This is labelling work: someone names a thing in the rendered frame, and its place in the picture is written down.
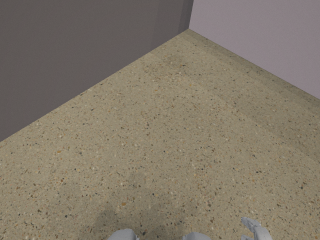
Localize right robot hand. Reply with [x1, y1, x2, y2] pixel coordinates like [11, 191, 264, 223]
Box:
[241, 216, 273, 240]

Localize robot left thigh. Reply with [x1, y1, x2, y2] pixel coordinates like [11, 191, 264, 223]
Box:
[107, 229, 140, 240]

